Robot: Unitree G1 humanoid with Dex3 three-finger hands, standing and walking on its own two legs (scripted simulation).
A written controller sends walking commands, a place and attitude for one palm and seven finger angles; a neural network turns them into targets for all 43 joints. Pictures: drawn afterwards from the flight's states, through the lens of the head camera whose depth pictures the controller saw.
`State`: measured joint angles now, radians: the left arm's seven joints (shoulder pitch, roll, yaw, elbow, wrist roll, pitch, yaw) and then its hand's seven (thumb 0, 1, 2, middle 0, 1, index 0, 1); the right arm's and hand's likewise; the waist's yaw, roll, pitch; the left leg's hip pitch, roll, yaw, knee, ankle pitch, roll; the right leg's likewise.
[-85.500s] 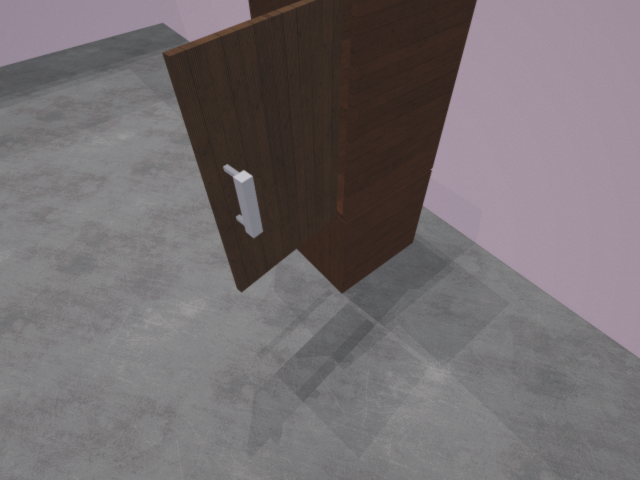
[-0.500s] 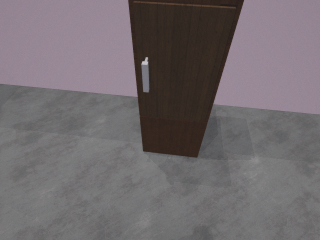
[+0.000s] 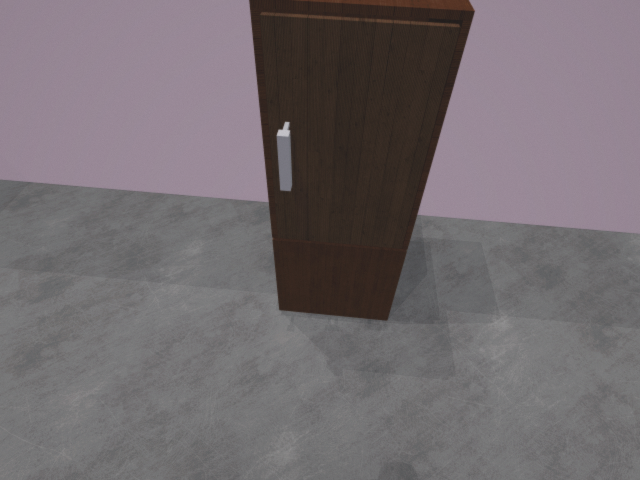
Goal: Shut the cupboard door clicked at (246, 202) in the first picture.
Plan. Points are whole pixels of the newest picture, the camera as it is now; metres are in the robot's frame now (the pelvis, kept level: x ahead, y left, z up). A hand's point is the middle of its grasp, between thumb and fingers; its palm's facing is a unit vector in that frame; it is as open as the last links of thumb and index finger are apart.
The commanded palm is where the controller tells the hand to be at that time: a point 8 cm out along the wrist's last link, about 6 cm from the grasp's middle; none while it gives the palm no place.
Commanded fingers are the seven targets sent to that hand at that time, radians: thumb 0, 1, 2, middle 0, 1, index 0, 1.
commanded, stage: look to check the result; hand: left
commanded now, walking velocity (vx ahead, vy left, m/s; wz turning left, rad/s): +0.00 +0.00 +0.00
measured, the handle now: (286, 156) +0.79 +0.11 -0.04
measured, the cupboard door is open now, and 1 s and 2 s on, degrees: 0 0 0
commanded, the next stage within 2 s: stand and wait in 0.52 s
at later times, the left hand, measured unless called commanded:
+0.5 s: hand out of the picture -0.04 +0.16 -0.18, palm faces +0.04 -0.98 -0.18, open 7.4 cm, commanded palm none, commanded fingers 0.00 0.90 0.90 -0.20 -0.30 -0.20 -0.30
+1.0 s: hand out of the picture +0.00 +0.16 -0.18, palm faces +0.03 -0.98 -0.19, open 7.4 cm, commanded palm none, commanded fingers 0.00 0.90 0.90 -0.20 -0.30 -0.20 -0.30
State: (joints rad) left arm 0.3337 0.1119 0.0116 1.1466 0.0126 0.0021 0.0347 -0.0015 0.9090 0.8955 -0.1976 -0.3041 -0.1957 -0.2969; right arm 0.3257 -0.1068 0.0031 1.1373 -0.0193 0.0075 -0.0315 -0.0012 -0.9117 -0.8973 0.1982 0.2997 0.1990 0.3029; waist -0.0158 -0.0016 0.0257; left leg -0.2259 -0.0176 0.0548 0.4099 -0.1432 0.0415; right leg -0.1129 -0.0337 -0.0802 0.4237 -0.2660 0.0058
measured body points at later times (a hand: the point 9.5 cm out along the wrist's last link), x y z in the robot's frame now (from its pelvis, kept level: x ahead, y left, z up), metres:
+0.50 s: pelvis +0.00 +0.00 +0.00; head +0.01 +0.00 +0.45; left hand -0.04 +0.22 -0.16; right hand -0.01 -0.22 -0.16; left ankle +0.05 +0.09 -0.74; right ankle -0.02 -0.12 -0.74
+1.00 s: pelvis +0.01 -0.01 +0.00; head +0.02 -0.01 +0.45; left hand +0.00 +0.21 -0.16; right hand +0.01 -0.23 -0.16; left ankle +0.05 +0.09 -0.74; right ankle -0.02 -0.12 -0.74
